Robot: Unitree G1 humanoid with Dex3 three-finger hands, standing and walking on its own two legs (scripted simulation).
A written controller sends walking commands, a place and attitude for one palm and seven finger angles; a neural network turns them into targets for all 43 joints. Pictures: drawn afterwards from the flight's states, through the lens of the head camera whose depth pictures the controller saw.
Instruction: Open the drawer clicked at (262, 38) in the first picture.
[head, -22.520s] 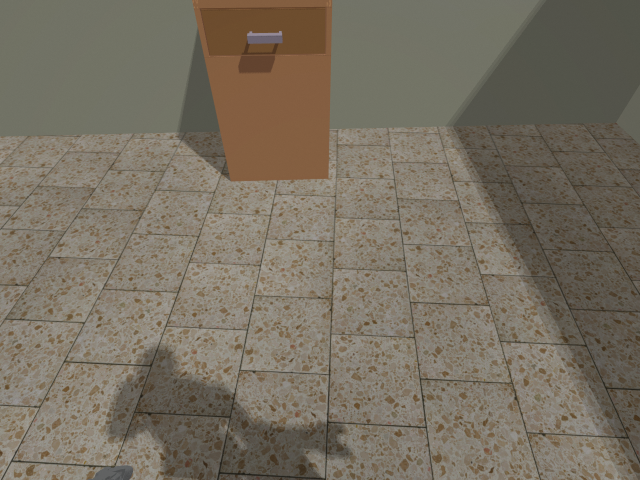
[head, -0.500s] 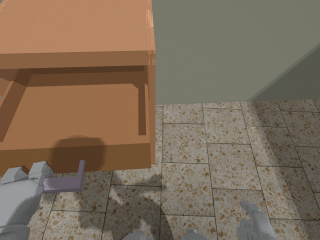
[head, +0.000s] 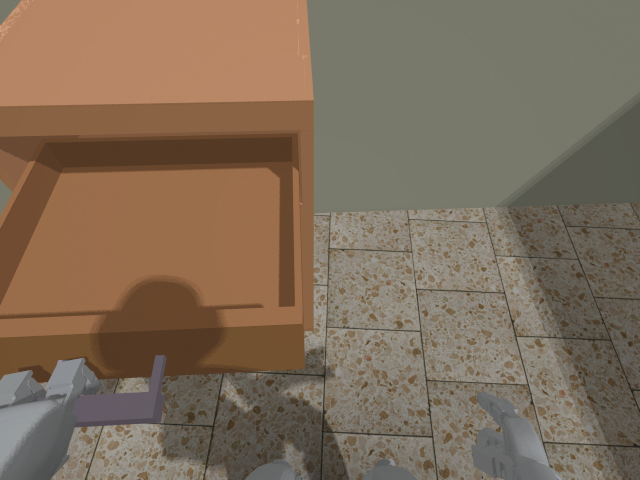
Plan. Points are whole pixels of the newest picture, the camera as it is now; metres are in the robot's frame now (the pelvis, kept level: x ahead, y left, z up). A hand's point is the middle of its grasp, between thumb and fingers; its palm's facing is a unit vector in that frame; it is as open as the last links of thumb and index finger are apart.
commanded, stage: pull the drawer open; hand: left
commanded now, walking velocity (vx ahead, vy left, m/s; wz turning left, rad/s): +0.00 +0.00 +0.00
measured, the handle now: (105, 388) +0.21 +0.27 +0.01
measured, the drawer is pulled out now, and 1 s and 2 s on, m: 0.30 0.30 0.30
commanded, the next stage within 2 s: open the thumb to release the handle in 0.16 s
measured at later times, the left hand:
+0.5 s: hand (47, 443) +0.15 +0.32 -0.01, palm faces -0.01 +0.00 -1.00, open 7.0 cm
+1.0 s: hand (51, 442) +0.15 +0.31 -0.01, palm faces +0.01 +0.00 -1.00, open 13.5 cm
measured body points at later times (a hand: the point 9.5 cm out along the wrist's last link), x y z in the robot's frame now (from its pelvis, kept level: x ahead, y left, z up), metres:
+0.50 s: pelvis -0.02 -0.01 -0.01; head +0.05 -0.01 +0.44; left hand +0.15 +0.31 +0.04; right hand +0.19 -0.24 -0.12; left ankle -0.03 +0.08 -0.67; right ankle +0.01 -0.12 -0.67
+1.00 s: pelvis -0.03 -0.02 -0.01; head +0.04 -0.03 +0.44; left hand +0.15 +0.31 +0.04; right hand +0.16 -0.26 -0.12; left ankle -0.03 +0.08 -0.67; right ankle +0.01 -0.12 -0.67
